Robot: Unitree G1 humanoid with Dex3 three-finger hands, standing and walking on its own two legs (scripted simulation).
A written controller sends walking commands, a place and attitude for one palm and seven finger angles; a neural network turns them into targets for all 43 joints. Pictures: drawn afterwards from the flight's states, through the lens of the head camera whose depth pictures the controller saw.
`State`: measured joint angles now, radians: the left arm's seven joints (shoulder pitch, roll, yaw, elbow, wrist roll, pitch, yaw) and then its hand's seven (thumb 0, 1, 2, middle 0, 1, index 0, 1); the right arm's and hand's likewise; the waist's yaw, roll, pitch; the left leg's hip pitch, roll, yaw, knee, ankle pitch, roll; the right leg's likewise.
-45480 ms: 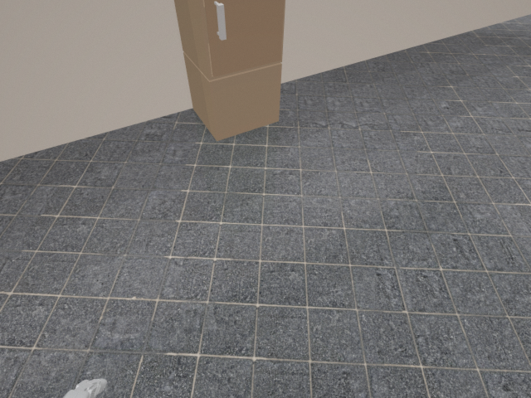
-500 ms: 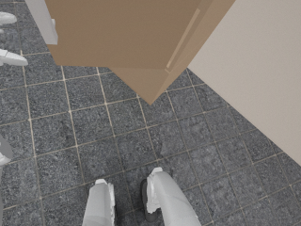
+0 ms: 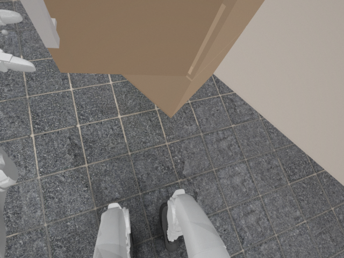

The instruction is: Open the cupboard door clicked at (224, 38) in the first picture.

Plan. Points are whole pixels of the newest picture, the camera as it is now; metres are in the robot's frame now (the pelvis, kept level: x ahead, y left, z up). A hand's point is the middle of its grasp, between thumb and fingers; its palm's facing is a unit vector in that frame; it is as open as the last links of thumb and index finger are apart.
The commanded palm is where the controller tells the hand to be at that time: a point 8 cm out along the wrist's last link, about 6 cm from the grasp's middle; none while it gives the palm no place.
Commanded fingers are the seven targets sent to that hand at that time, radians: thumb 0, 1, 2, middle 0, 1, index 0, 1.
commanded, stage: slide the fingers in behind the handle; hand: left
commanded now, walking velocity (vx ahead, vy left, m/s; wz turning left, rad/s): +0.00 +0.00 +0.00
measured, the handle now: (40, 6) +0.61 +0.20 +0.06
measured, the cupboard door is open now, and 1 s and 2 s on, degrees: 46 46 46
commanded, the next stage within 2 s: close the thumb around the handle in 1.36 s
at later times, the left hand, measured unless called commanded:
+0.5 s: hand (24, 36) +0.55 +0.22 +0.06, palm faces -0.01 -1.00 -0.01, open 14.0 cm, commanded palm +0.53 +0.24 +0.06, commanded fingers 0.00 -0.50 0.30 -0.30 -1.20 -0.30 -1.20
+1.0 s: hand (49, 36) +0.55 +0.19 +0.05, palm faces -0.01 -1.00 -0.02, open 14.0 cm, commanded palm +0.53 +0.22 +0.06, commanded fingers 0.00 -0.50 0.30 -0.30 -1.20 -0.30 -1.20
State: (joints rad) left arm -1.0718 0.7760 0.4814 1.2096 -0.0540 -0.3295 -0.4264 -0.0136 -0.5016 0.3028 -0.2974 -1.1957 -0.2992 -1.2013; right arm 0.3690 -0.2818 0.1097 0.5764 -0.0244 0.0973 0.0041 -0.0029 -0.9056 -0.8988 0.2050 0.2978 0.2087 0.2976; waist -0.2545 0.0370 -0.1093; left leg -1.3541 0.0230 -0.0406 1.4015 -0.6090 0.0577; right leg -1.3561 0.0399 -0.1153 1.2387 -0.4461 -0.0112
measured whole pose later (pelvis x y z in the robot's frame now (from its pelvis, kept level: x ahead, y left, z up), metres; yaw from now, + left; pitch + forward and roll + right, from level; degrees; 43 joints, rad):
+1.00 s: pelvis +0.00 -0.01 +0.01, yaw +1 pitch +30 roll -5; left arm -1.03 0.58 0.40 1.21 -0.05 -0.41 -0.26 -0.01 -0.50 0.30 -0.30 -1.20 -0.30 -1.20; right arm 0.37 -0.27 0.08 0.59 -0.03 0.09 0.03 0.00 -0.91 -0.90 0.20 0.30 0.21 0.30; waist -0.24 0.05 -0.12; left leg -1.29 0.01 -0.02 1.37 -0.60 0.05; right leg -1.32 0.03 -0.09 1.24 -0.45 -0.02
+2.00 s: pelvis +0.00 -0.01 +0.01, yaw +1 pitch +31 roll -5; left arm -1.03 0.58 0.40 1.21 -0.05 -0.42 -0.25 0.00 0.53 0.75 -0.37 -1.31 -0.37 -1.31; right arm 0.37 -0.27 0.07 0.60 -0.03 0.08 0.03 0.00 -0.91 -0.90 0.20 0.30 0.21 0.30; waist -0.24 0.05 -0.12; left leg -1.30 0.01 -0.02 1.37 -0.60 0.05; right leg -1.32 0.03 -0.09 1.24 -0.46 -0.02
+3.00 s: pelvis +0.02 -0.02 +0.03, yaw +3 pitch +24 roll -1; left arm -0.38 -0.03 0.07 0.62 0.06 -0.50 0.51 -0.01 0.67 0.81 -0.31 -1.32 -0.31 -1.31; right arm 0.22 -0.21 -0.02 0.57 -0.09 0.05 0.09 0.00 -0.91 -0.90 0.20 0.30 0.20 0.30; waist -0.05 0.02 -0.19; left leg -1.07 -0.01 0.01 1.25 -0.60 0.03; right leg -1.13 0.01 -0.06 1.19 -0.48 -0.03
